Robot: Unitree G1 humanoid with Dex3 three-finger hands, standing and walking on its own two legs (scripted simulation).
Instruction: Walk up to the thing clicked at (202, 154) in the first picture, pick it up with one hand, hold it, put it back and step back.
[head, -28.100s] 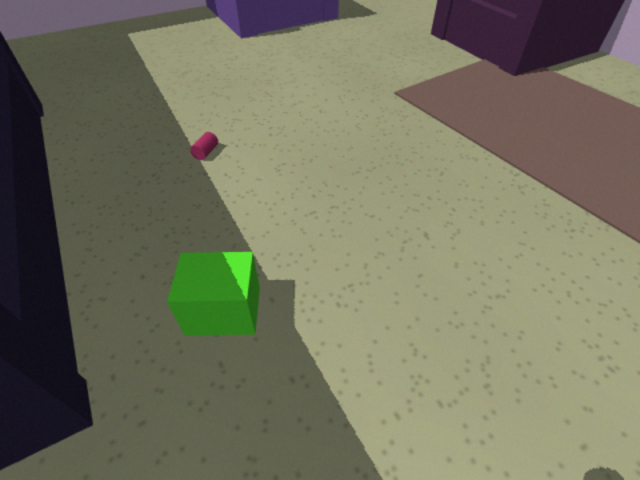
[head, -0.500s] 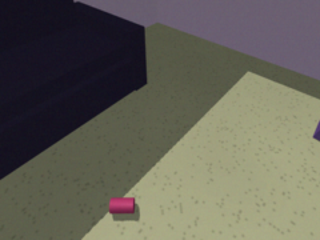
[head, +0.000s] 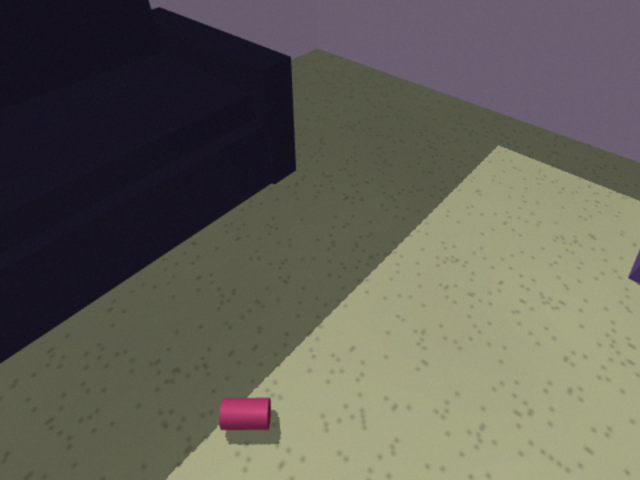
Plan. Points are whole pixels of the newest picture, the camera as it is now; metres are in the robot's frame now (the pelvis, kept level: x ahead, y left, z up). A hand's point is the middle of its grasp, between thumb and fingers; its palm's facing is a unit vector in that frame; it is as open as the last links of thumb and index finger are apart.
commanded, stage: stand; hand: left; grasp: from above
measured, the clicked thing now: (246, 413) +0.47 +0.23 -0.74
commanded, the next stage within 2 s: rise first in 0.80 s
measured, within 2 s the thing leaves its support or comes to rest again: neither
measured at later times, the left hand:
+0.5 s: hand out of the picture +0.06 +0.25 -0.16, palm faces -0.03 -0.94 -0.34, open 7.4 cm
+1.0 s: hand out of the picture +0.11 +0.24 -0.16, palm faces +0.04 -0.94 -0.33, open 7.6 cm
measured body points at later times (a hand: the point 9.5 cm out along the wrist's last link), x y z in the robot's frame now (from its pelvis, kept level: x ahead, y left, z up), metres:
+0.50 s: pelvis +0.00 +0.00 +0.00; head +0.01 +0.00 +0.45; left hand +0.07 +0.30 -0.13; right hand +0.07 -0.30 -0.14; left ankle +0.01 +0.12 -0.75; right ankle -0.01 -0.14 -0.75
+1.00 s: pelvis +0.00 +0.00 +0.00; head +0.03 +0.00 +0.44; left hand +0.10 +0.29 -0.13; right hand +0.10 -0.30 -0.13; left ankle +0.01 +0.12 -0.75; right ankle -0.01 -0.14 -0.75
